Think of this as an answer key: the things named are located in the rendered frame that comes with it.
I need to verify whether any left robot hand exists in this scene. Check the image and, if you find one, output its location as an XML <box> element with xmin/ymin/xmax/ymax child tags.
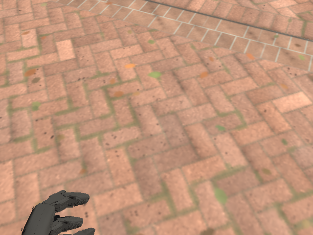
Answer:
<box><xmin>21</xmin><ymin>190</ymin><xmax>96</xmax><ymax>235</ymax></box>

